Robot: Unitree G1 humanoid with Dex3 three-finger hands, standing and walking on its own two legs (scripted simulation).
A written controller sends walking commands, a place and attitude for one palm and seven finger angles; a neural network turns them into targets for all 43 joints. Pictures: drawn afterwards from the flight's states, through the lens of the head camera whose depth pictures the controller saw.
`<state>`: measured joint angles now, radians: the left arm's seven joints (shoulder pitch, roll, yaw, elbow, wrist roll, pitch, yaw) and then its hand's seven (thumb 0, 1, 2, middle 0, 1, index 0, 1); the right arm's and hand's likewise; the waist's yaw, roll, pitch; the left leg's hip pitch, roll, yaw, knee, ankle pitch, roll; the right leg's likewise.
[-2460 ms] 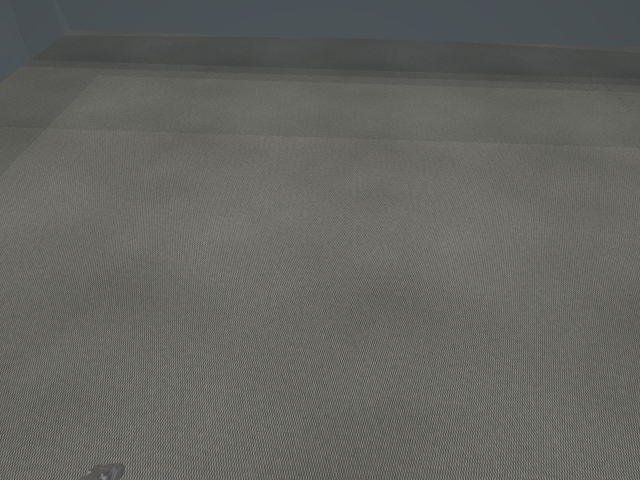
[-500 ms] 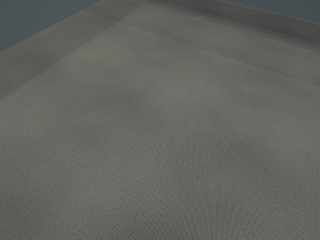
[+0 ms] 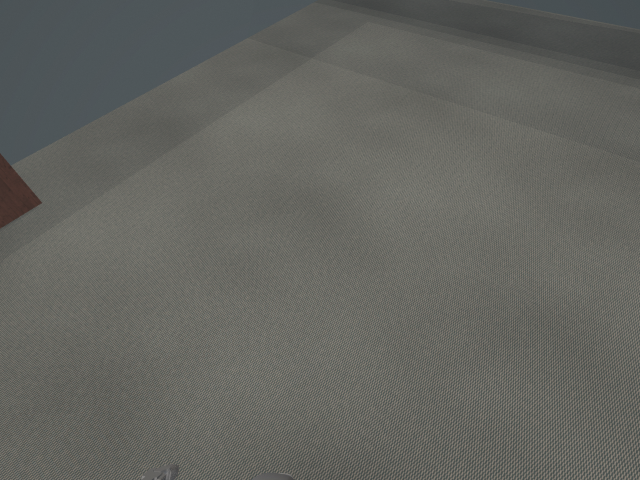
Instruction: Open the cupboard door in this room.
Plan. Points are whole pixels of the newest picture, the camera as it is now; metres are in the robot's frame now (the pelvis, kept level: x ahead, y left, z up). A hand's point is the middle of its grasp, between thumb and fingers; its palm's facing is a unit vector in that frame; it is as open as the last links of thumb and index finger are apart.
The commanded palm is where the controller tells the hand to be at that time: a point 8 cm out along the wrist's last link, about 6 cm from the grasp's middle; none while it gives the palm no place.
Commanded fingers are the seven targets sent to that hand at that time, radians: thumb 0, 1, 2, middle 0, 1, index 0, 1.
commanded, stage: turn or walk to find it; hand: left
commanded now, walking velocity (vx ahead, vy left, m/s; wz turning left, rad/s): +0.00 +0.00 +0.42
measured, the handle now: out of the picture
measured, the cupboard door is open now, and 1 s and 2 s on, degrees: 0 0 0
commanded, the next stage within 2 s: stand and wait in 0.96 s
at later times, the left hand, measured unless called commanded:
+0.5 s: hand out of the picture -0.02 +0.27 -0.18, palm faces +0.26 -0.94 -0.23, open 7.4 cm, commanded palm none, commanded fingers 0.00 0.90 0.90 -0.20 -0.30 -0.20 -0.30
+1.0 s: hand out of the picture +0.00 +0.23 -0.14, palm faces +0.43 -0.86 -0.27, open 7.4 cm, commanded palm none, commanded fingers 0.00 0.90 0.90 -0.20 -0.30 -0.20 -0.30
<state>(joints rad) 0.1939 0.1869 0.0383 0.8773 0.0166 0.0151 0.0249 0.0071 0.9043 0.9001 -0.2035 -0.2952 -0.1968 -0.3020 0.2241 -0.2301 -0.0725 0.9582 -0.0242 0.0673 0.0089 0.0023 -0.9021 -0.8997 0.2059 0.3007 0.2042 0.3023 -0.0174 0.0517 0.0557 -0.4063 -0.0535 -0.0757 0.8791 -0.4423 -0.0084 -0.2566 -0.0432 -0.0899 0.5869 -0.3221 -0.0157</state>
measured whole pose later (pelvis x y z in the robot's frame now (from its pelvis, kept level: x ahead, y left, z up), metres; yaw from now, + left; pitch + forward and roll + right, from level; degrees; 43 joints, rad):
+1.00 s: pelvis +0.00 +0.02 +0.01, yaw +26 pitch -1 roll +1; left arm 0.20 0.17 0.03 0.90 0.02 0.01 0.03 0.01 0.90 0.90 -0.21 -0.30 -0.20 -0.30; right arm 0.23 -0.25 -0.08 0.99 -0.02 0.08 0.02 0.00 -0.91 -0.90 0.20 0.30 0.20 0.30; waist -0.03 0.04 0.06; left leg -0.47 0.00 -0.02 1.12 -0.42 -0.05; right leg -0.19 -0.07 -0.14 0.52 -0.31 0.00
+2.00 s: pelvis -0.02 +0.04 +0.01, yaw +31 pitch -2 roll +0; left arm 0.25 0.17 0.02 1.10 0.01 0.01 0.04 0.01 0.91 0.90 -0.20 -0.29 -0.19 -0.30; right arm 0.28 -0.15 -0.01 1.12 -0.02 0.01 -0.02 0.00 -0.91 -0.90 0.20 0.30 0.20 0.30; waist 0.00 0.01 0.03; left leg -0.20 0.01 0.02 0.48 -0.25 0.00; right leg -0.18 -0.07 -0.11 0.48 -0.26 0.02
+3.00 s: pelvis -0.03 +0.03 +0.00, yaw +41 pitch -1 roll -2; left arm 0.27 0.15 0.03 1.07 0.01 0.03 0.03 0.01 0.90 0.90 -0.20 -0.30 -0.20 -0.30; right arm 0.30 -0.17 -0.03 1.09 -0.02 0.04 -0.01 0.00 -0.91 -0.90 0.20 0.30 0.20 0.30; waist -0.01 0.02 0.06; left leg -0.32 -0.01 -0.06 0.61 -0.26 0.00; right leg -0.19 -0.03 -0.12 0.54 -0.32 0.00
